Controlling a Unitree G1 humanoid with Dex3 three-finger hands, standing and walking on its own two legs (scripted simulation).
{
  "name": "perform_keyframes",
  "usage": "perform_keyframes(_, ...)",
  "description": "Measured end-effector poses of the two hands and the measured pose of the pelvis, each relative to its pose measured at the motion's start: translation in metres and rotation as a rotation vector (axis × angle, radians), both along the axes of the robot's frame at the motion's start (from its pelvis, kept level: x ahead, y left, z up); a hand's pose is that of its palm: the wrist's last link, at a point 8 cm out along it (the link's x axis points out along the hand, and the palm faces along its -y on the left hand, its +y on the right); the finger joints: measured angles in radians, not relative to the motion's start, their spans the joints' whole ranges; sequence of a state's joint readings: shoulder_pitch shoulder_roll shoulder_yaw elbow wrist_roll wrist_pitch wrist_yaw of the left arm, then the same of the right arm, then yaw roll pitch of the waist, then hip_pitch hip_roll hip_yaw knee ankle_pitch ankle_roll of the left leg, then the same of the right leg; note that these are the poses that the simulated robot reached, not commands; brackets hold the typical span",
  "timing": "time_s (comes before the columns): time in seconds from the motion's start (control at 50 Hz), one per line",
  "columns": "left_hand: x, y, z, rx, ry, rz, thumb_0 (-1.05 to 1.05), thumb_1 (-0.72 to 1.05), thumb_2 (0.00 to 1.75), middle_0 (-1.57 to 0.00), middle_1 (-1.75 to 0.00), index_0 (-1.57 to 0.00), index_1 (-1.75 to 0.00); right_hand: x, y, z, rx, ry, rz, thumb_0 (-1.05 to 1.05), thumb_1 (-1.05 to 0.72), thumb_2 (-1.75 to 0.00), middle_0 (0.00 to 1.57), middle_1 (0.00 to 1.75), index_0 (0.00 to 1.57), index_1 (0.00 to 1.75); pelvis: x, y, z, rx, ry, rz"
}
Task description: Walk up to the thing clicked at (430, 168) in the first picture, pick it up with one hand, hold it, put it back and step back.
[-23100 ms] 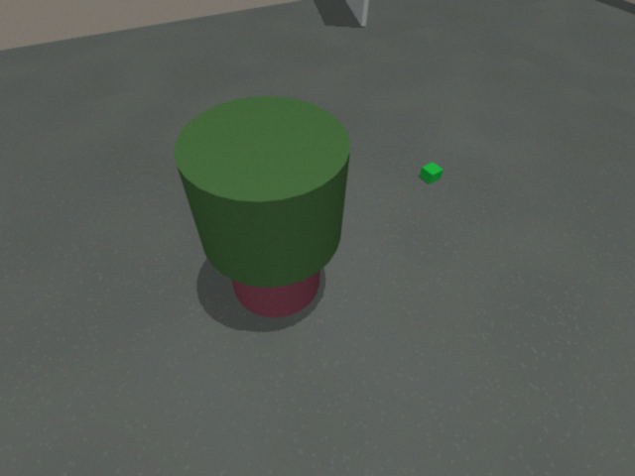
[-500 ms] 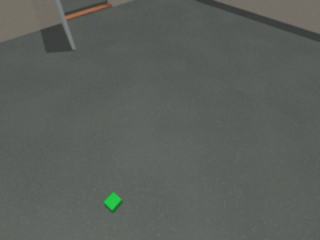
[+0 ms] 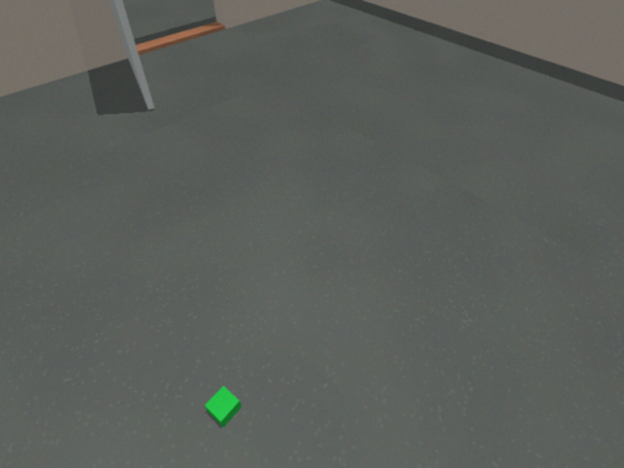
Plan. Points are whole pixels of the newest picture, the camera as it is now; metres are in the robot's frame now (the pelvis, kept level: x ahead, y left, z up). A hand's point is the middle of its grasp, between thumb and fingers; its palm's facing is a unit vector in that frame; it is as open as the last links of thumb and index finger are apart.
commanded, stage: walk up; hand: left
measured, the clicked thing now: (223, 406) +0.43 +0.24 -0.75
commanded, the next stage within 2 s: stand in 0.46 s
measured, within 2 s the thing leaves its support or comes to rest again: neither
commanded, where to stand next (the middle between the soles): +0.05 -0.01 m, yaw +1 degrees
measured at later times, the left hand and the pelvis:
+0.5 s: hand out of the picture +0.07 +0.26 -0.16, palm faces -0.01 -0.94 -0.34, open 7.4 cm; pelvis +0.01 +0.01 +0.00, yaw +0 degrees
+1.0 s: hand out of the picture +0.08 +0.26 -0.16, palm faces -0.02 -0.94 -0.34, open 7.4 cm; pelvis +0.00 +0.00 +0.00, yaw +1 degrees
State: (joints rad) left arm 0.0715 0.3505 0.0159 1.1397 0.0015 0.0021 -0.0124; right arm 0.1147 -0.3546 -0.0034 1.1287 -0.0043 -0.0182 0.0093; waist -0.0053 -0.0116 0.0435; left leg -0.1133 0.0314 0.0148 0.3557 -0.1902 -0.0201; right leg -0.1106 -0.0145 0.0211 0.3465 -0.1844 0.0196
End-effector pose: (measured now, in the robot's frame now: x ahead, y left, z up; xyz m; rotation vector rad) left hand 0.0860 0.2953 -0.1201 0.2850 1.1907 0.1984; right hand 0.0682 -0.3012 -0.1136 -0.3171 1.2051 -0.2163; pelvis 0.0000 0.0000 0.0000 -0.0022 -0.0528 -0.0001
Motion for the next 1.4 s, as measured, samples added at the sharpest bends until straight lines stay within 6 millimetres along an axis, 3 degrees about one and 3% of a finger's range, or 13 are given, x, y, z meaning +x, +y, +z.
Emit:
perform_keyframes(0.4, -0.018, 0.009, -0.001, 0.014, 0.069, 0.018, 0.0, 0.91, 0.9, -0.2, -0.3, -0.2, -0.3, 0.009, 0.012, -0.004, 0.023, 0.018, -0.002, 0.0, -0.9, -0.9, 0.21, 0.3, 0.2, 0.3, 0.005, 0.007, 0.002, 0.002, 0.009, 0.003)
perform_keyframes(0.84, -0.009, 0.009, 0.003, 0.028, 0.037, -0.01, 0.0, 0.91, 0.9, -0.2, -0.3, -0.2, -0.3, 0.012, 0.006, -0.003, 0.012, 0.018, 0.008, 0.0, -0.9, -0.9, 0.21, 0.3, 0.2, 0.3, 0.005, 0.005, 0.002, 0.001, 0.012, 0.01)
perform_keyframes(1.4, -0.021, 0.009, 0.001, 0.027, 0.066, -0.001, 0.0, 0.91, 0.9, -0.2, -0.3, -0.2, -0.3, 0.006, 0.008, -0.005, 0.018, 0.039, 0.015, 0.0, -0.9, -0.9, 0.21, 0.3, 0.2, 0.3, 0.006, 0.005, 0.001, 0.001, 0.015, 0.013)
